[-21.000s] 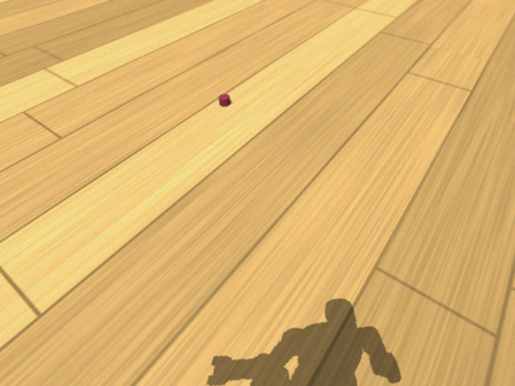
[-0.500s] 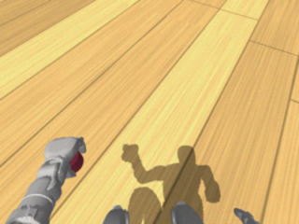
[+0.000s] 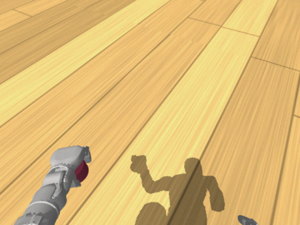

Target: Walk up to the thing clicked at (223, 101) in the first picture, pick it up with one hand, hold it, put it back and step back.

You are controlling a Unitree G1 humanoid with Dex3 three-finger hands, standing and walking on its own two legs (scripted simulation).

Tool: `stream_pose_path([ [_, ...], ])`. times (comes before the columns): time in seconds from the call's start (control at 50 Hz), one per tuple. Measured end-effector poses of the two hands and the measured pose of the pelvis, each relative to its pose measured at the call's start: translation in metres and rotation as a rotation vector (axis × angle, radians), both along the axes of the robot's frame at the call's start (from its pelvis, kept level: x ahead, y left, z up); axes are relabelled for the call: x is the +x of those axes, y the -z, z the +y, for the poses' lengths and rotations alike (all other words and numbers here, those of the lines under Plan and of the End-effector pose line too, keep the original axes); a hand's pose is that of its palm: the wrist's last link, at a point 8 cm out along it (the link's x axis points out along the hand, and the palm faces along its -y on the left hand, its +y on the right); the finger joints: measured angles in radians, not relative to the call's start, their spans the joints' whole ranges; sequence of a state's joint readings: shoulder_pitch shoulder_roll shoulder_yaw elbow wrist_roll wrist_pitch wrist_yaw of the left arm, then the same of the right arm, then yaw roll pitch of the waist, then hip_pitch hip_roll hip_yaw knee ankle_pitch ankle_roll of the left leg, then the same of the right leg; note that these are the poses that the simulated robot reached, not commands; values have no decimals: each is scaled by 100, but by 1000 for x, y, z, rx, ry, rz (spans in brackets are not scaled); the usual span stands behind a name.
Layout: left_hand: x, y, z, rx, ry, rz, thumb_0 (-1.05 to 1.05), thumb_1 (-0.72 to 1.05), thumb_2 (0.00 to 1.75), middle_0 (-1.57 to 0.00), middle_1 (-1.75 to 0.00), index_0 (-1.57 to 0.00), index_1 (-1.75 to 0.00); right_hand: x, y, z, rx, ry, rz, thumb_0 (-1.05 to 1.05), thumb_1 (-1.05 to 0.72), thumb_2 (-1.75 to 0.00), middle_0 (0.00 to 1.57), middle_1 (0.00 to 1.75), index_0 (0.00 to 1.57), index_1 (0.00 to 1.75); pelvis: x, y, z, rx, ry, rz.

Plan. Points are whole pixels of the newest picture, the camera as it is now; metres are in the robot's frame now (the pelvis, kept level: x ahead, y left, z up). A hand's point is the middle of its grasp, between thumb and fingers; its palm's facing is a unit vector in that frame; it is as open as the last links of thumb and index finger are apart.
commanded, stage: hold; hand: left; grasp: from above
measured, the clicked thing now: (74, 169) +0.33 +0.24 -0.09
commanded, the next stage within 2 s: crouch in 1.76 s
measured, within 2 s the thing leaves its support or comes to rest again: neither
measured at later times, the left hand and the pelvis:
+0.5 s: hand (70, 169) +0.30 +0.22 -0.03, palm faces -0.45 -0.06 -0.89, open 9.2 cm; pelvis +0.00 +0.00 +0.01, yaw -1 degrees
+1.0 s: hand (69, 171) +0.29 +0.22 -0.01, palm faces -0.44 -0.06 -0.90, open 9.2 cm; pelvis +0.00 +0.00 +0.02, yaw -1 degrees
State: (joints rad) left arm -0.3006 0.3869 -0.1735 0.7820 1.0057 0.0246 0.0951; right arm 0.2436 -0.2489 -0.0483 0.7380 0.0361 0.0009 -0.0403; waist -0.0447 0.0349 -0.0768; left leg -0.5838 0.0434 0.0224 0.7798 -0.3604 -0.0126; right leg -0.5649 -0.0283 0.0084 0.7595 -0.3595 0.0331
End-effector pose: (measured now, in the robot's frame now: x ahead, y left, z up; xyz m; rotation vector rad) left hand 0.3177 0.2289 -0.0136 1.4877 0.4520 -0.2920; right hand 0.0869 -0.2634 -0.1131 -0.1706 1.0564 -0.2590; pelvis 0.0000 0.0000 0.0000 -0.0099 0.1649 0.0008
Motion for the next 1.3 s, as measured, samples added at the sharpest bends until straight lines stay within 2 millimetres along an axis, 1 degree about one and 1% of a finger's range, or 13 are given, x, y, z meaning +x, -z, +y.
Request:
stream_pose_path([
  [0.14, 3, -16, 2, -1, 6, -6, -1, 2, 62, -48, -86, -69, -80, 12, -8, 2, 10, -5, -29, 1, -90, -90, 20, 30, 20, 30, 5, -6, 1, 2, 3, -24],
  [0.28, 0, -27, 1, 0, 20, -7, -1, 2, 62, -48, -86, -69, -81, 20, -14, 4, 20, -10, -57, 1, -90, -90, 20, 30, 20, 30, 5, -10, 2, 6, 9, -45],
  [0.56, -13, -42, -5, -6, 37, -10, -1, 1, 63, -48, -86, -69, -81, 26, -20, 4, 32, -25, -83, 1, -90, -90, 20, 30, 20, 30, -1, -15, -1, 13, 12, -76],
  [0.84, -23, -51, -9, -13, 44, -14, -2, 2, 61, -47, -86, -68, -82, 34, -25, 5, 40, -37, -117, 1, -91, -90, 20, 30, 20, 30, -6, -19, -4, 17, 14, -100],
  [0.96, -23, -55, -10, -10, 43, -19, -2, 2, 62, -47, -86, -68, -82, 39, -27, 6, 44, -40, -123, 1, -91, -90, 20, 30, 20, 30, -4, -21, -4, 18, 14, -107],
  [1.16, -18, -65, -12, -13, 41, -26, -1, 2, 62, -48, -86, -68, -82, 47, -31, 6, 49, -38, -137, 1, -91, -90, 20, 30, 20, 30, 0, -25, -6, 19, 15, -120],
  [1.3, -15, -67, -14, -14, 47, -17, -1, 2, 62, -48, -86, -68, -82, 51, -34, 5, 48, -37, -141, 1, -91, -90, 20, 30, 20, 30, 3, -26, -7, 19, 16, -127],
])
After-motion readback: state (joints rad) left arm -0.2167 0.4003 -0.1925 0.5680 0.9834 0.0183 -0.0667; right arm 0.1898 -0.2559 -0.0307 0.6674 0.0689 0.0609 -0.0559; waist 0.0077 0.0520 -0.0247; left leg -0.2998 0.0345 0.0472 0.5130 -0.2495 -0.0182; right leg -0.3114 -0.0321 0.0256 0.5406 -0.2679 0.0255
